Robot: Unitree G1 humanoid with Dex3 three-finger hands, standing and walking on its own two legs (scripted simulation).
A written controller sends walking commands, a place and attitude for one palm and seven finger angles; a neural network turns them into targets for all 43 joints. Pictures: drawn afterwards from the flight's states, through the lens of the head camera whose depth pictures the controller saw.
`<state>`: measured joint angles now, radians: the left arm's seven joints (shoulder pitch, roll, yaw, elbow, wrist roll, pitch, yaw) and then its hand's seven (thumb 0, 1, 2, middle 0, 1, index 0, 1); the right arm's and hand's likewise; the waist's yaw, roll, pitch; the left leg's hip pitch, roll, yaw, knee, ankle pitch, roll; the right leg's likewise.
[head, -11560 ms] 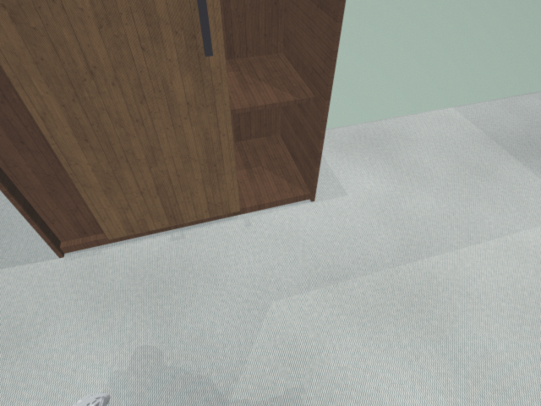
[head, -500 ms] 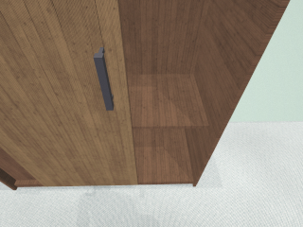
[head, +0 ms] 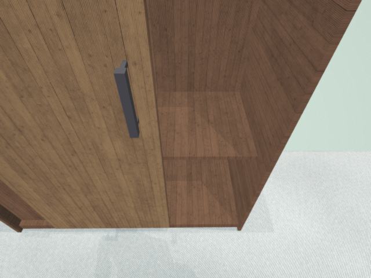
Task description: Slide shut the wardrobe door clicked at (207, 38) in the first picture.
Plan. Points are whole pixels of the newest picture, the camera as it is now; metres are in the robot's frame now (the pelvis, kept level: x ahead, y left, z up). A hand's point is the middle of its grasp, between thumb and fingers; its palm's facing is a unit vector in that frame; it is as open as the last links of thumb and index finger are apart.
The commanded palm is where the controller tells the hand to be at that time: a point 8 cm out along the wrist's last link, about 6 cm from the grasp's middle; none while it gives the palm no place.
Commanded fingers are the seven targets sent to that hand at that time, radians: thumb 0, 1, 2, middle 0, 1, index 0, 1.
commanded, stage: look again from close up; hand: left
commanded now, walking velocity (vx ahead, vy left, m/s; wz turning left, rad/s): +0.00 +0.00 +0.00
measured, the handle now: (129, 101) +0.46 +0.17 +0.14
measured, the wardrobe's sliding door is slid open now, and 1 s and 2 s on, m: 0.37 0.37 0.37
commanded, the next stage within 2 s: none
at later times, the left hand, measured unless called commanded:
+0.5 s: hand out of the picture +0.00 +0.17 -0.17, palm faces +0.04 -0.98 -0.19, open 7.4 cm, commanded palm none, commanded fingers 0.00 0.90 0.90 -0.20 -0.30 -0.20 -0.30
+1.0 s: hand out of the picture +0.01 +0.17 -0.17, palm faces +0.04 -0.98 -0.22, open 7.4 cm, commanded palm none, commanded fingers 0.00 0.90 0.90 -0.20 -0.30 -0.20 -0.30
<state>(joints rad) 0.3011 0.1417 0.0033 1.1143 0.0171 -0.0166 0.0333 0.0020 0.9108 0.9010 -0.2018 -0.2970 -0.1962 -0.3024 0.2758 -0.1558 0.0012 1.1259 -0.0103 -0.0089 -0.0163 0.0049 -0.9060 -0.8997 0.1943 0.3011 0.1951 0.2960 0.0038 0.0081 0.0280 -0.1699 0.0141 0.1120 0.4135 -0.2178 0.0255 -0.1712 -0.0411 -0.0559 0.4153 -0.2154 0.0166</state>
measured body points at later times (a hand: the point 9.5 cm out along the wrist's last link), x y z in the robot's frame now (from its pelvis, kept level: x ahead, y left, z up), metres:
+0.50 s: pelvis +0.01 -0.01 +0.00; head +0.01 -0.01 +0.45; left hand +0.00 +0.22 -0.16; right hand +0.00 -0.23 -0.16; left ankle +0.01 +0.10 -0.74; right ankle +0.01 -0.13 -0.74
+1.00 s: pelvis +0.01 -0.01 +0.00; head +0.01 -0.02 +0.45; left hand +0.01 +0.22 -0.15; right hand +0.02 -0.25 -0.16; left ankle +0.01 +0.10 -0.74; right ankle +0.01 -0.13 -0.74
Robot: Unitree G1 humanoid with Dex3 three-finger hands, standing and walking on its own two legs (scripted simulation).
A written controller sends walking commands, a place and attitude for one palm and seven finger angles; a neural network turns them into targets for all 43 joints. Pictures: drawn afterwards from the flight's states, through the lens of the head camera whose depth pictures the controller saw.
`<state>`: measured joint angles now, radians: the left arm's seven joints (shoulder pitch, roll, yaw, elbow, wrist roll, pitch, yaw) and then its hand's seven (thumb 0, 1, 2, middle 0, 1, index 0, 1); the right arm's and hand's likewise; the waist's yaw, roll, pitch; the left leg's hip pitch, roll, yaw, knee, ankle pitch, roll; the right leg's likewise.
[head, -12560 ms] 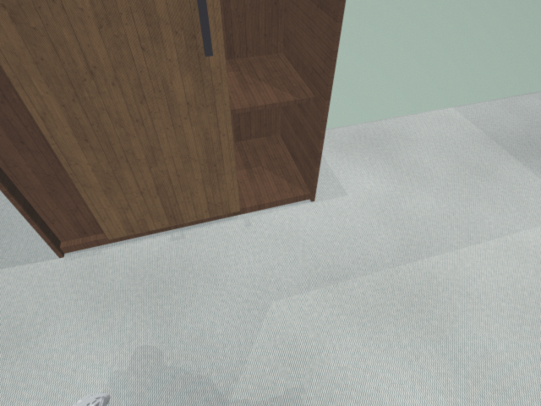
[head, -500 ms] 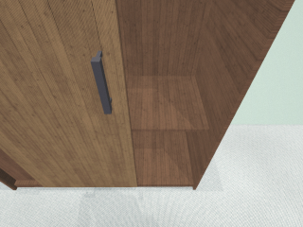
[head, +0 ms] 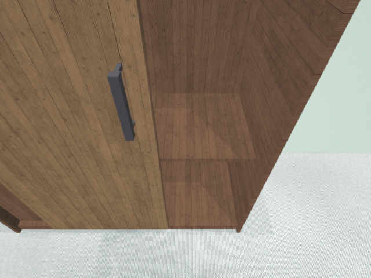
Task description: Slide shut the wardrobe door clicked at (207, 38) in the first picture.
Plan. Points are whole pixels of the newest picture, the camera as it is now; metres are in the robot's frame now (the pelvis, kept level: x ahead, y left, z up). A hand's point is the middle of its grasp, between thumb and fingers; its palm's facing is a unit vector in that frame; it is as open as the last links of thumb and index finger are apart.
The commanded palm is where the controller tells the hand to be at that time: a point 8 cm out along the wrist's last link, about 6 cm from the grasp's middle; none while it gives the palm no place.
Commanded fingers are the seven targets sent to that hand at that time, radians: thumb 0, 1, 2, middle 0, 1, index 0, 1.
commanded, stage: look again from close up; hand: left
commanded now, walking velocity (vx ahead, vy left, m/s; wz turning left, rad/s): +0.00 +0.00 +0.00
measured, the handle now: (124, 104) +0.45 +0.18 +0.14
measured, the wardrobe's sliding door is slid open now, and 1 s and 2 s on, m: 0.37 0.37 0.37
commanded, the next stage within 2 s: none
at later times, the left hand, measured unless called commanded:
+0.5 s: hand out of the picture +0.03 +0.19 -0.17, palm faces +0.03 -0.97 -0.24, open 7.4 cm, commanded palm none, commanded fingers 0.00 0.90 0.90 -0.20 -0.30 -0.20 -0.30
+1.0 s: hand out of the picture +0.03 +0.19 -0.17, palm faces +0.04 -0.97 -0.25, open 7.4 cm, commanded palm none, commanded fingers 0.00 0.90 0.90 -0.20 -0.30 -0.20 -0.30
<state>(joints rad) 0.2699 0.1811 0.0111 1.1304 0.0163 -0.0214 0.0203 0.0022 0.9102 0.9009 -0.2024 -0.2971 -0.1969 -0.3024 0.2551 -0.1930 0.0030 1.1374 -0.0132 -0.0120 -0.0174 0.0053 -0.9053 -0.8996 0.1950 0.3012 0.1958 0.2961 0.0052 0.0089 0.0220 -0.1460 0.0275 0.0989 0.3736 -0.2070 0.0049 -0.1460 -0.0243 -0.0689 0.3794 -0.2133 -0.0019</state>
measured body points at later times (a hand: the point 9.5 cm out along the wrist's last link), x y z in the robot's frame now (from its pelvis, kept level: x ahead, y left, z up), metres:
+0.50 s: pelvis +0.01 -0.01 +0.00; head +0.01 -0.01 +0.45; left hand +0.03 +0.24 -0.15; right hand +0.04 -0.26 -0.16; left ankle +0.00 +0.11 -0.75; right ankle +0.00 -0.11 -0.75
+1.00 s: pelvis +0.01 -0.01 +0.00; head +0.01 -0.02 +0.45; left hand +0.03 +0.24 -0.15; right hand +0.04 -0.27 -0.15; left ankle +0.00 +0.11 -0.75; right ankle +0.00 -0.11 -0.75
